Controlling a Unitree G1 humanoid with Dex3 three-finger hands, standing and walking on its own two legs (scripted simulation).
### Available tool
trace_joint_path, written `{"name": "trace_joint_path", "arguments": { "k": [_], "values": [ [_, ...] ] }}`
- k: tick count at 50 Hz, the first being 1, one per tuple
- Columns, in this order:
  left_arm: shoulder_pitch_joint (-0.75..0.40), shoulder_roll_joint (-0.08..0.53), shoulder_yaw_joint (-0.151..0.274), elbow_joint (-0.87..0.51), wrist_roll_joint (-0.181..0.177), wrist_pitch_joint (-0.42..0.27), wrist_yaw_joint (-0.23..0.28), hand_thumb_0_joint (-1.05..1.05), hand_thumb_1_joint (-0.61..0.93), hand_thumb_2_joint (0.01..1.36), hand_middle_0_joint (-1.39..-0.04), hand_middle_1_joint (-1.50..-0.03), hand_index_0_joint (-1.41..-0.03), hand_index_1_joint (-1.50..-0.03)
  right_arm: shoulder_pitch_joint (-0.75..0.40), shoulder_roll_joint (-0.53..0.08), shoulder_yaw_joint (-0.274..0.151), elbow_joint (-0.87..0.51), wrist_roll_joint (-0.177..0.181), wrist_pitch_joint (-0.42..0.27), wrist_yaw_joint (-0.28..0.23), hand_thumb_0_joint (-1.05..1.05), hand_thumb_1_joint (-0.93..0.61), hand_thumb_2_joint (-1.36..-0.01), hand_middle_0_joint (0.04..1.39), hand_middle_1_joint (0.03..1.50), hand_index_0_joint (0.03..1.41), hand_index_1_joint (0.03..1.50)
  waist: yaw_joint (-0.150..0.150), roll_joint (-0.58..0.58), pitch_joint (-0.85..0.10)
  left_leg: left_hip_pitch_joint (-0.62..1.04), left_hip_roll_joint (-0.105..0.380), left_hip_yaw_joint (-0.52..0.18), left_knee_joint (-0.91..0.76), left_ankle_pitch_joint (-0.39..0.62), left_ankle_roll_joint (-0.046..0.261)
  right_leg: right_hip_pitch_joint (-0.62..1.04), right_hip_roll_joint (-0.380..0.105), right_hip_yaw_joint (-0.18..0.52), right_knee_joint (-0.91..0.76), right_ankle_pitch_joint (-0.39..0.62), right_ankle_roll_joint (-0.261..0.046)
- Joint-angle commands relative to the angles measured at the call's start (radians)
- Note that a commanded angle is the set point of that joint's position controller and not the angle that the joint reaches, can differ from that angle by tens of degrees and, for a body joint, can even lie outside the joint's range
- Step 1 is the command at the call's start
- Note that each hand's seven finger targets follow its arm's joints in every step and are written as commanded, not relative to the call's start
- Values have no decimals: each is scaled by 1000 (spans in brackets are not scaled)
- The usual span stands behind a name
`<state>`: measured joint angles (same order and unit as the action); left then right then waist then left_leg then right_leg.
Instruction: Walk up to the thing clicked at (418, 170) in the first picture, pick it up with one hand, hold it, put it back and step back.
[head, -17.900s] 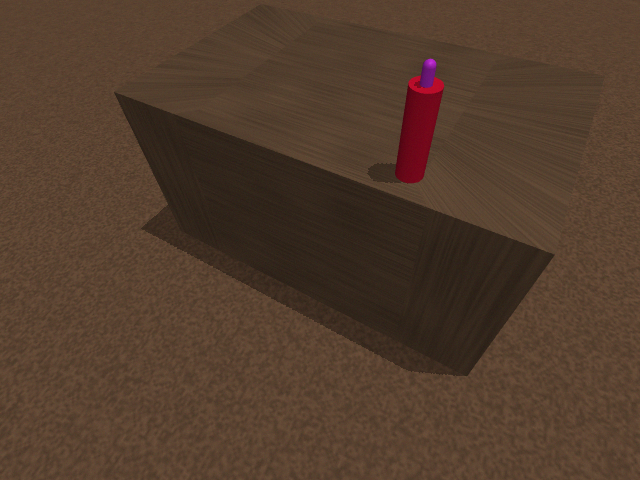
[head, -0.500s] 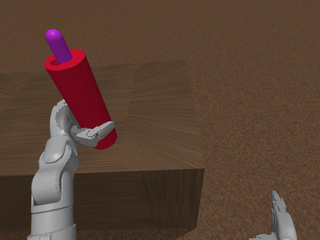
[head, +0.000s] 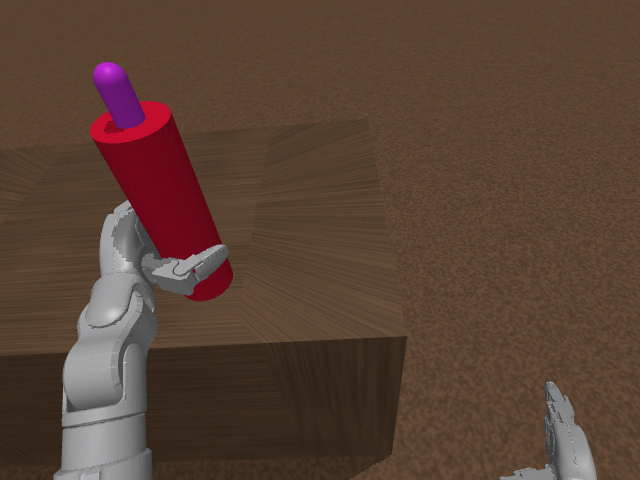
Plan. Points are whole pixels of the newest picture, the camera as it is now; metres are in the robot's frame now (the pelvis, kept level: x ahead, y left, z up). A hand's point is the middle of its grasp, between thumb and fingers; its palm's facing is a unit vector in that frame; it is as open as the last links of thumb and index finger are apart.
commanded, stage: hold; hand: left
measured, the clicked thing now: (168, 198) +0.31 +0.17 +0.25
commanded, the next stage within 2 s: crouch in 0.04 s
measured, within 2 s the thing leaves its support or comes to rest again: neither
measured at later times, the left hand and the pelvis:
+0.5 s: hand (191, 248) +0.34 +0.19 +0.15, palm faces +0.19 -0.98 +0.02, open 9.8 cm; pelvis +0.00 +0.00 +0.00, yaw +0 degrees
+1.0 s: hand (191, 262) +0.38 +0.22 +0.08, palm faces +0.22 -0.98 +0.00, open 9.8 cm; pelvis -0.01 +0.00 -0.01, yaw -1 degrees
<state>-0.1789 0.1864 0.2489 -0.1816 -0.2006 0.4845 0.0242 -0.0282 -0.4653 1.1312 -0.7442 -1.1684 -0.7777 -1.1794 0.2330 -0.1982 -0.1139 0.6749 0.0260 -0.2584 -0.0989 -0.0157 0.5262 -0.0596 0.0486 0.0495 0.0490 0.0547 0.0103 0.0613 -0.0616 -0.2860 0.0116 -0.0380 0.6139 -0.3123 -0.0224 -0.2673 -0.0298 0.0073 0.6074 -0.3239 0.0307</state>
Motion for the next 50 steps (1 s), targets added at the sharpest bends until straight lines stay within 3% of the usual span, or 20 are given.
{"name": "trace_joint_path", "arguments": {
  "k": [1, 5, 6, 9, 15, 17, 18, 19, 23, 26, 28, 31, 34, 37, 41, 43, 45, 46, 49, 50],
  "values": [
    [-442, 163, 59, -329, -28, -119, -5, 0, 184, 1369, -1339, -1536, -1369, -1534, -147, -98, -12, -176, -2, -68, -7, 0, 534, -56, 49, 50, 49, 50, 3, -43, -218, 118, -32, 48, -68, 209, 31, 14, 23, -52, -108, 220, -11],
    [-421, 148, 39, -306, -20, -114, -5, 0, 157, 1356, -1331, -1526, -1360, -1525, -149, -106, -17, -151, -3, -67, -8, 0, 536, -56, 49, 50, 49, 50, 4, -18, -225, 125, -28, 44, -68, 249, 26, 17, 27, -59, -95, 254, -18],
    [-440, 204, 86, -342, -19, -116, 1, 0, 142, 1356, -1340, -1534, -1370, -1533, -123, -128, -38, -153, -5, -66, -11, 0, 532, -56, 48, 50, 49, 50, -3, -38, -239, 131, -26, 44, -65, 255, 29, 23, 26, -55, -94, 265, -15],
    [-435, 141, 34, -345, -23, -107, 1, 0, 6, 1301, -1334, -1516, -1362, -1513, -134, -96, -12, -146, -4, -65, -8, 0, 548, -48, 50, 50, 49, 50, -3, -25, -221, 127, -26, 40, -76, 230, 26, 19, 28, -60, -95, 242, -18],
    [-420, 182, 80, -218, -20, -109, -8, 0, -3, 1278, -1343, -1511, -1374, -1505, -121, -118, -30, -118, -4, -61, -4, 0, 552, -45, 50, 50, 49, 50, -11, -69, -168, 99, -25, 40, -83, 187, 32, -8, 28, -57, -107, 203, -14],
    [-433, 134, 43, -171, -22, -118, -14, 0, 31, 1291, -1339, -1507, -1368, -1503, -135, -105, -22, -131, -2, -62, 1, 0, 556, -45, 50, 50, 49, 50, -9, -61, -170, 90, -27, 41, -84, 190, 30, -8, 26, -57, -107, 207, -16],
    [-434, 184, 96, -155, -23, -126, -12, 0, 49, 1292, -1346, -1510, -1375, -1505, -127, -130, -39, -134, -4, -60, 0, 0, 553, -45, 50, 50, 49, 50, -11, -88, -168, 86, -24, 37, -86, 177, 32, -10, 29, -57, -110, 193, -14],
    [-442, 183, 78, -127, -14, -136, -15, 0, 51, 1287, -1339, -1505, -1370, -1499, -126, -122, -33, -106, -4, -59, 5, 0, 556, -44, 50, 50, 50, 50, -8, -65, -143, 66, -26, 40, -89, 159, 30, -23, 28, -55, -112, 177, -17],
    [-486, 177, 69, -36, -10, -211, -29, 0, 91, 1285, -1323, -1483, -1352, -1478, -136, -118, -27, -126, -4, -65, 10, 0, 557, -45, 50, 50, 50, 50, -27, -94, -199, 74, -25, 39, -76, 153, 35, -26, 24, -45, -106, 177, -14],
    [-530, 253, 108, -6, 1, -292, -29, 0, 103, 1292, -1320, -1498, -1355, -1487, -120, -142, -35, -131, -6, -67, 14, 0, 559, -44, 50, 50, 50, 50, -25, -39, -238, 86, -20, 36, -64, 181, 31, -30, 25, -40, -83, 202, -19],
    [-538, 218, 83, 69, 6, -350, -30, 0, 112, 1281, -1311, -1478, -1342, -1470, -162, -143, -38, -162, -5, -73, 16, 0, 550, -47, 50, 50, 50, 50, -30, -51, -259, 87, -18, 33, -54, 190, 27, -33, 28, -41, -71, 210, -18],
    [-544, 283, 123, 108, 8, -444, -32, 0, 89, 1291, -1323, -1495, -1357, -1485, -130, -106, -5, -143, -2, -63, 18, 0, 546, -48, 50, 50, 50, 50, -15, -4, -298, 75, -18, 32, -32, 225, 25, -26, 26, -37, -50, 241, -20],
    [-586, 327, 140, 152, 6, -521, -37, 0, 100, 1301, -1334, -1507, -1369, -1497, -126, -170, -48, -187, -10, -54, 9, 0, 542, -49, 50, 50, 50, 50, -40, 5, -341, 89, -12, 35, -10, 276, 23, -19, 28, -33, -33, 296, -18],
    [-618, 314, 115, 197, 7, -581, -51, 0, 83, 1290, -1340, -1508, -1377, -1496, -134, -140, -26, -209, -9, -37, 14, 0, 538, -49, 50, 50, 50, 50, -46, 29, -342, 78, -9, 38, 0, 286, 22, -33, 28, -29, -19, 307, -20],
    [-575, 285, 87, 352, 3, -615, -67, 0, 47, 1292, -1352, -1510, -1385, -1502, -80, -115, -8, -185, -5, -5, 18, 0, 540, -49, 50, 50, 50, 50, -54, 8, -286, 28, -8, 41, 7, 247, 29, -78, 28, -32, -13, 281, -20],
    [-632, 372, 138, 345, 3, -641, -65, 0, 24, 1276, -1338, -1495, -1371, -1487, -49, -187, -59, -199, -8, 5, 13, 0, 540, -49, 50, 50, 50, 50, -65, 32, -321, 48, 0, 38, 10, 267, 22, -91, 32, -35, 2, 287, -25],
    [-602, 280, 73, 434, 3, -646, -75, 0, 18, 1261, -1338, -1488, -1373, -1479, -64, -134, -25, -205, -4, 18, 24, 0, 542, -47, 50, 50, 50, 50, -60, 20, -278, 24, 4, 33, 12, 232, 22, -131, 36, -41, 7, 249, -27],
    [-642, 348, 133, 385, -6, -666, -71, 0, 17, 1260, -1328, -1477, -1359, -1471, -65, -182, -60, -253, -4, 18, 20, 0, 539, -49, 50, 50, 50, 50, -57, -6, -303, 16, 2, 35, 18, 225, 27, -113, 35, -37, 10, 249, -24],
    [-645, 372, 140, 448, 2, -695, -74, 0, 20, 1262, -1334, -1481, -1366, -1475, -40, -166, -35, -269, -5, 36, 26, 0, 539, -49, 50, 50, 50, 50, -48, 8, -323, -12, 6, 31, 32, 235, 24, -120, 34, -37, 33, 248, -29],
    [-688, 328, 92, 430, 1, -710, -80, 0, 2, 1251, -1328, -1472, -1359, -1466, -68, -118, -4, -284, -3, 40, 31, 0, 538, -49, 50, 50, 50, 50, -45, 35, -346, 5, 3, 33, 41, 248, 23, -124, 33, -36, 41, 257, -30]
  ]
}}
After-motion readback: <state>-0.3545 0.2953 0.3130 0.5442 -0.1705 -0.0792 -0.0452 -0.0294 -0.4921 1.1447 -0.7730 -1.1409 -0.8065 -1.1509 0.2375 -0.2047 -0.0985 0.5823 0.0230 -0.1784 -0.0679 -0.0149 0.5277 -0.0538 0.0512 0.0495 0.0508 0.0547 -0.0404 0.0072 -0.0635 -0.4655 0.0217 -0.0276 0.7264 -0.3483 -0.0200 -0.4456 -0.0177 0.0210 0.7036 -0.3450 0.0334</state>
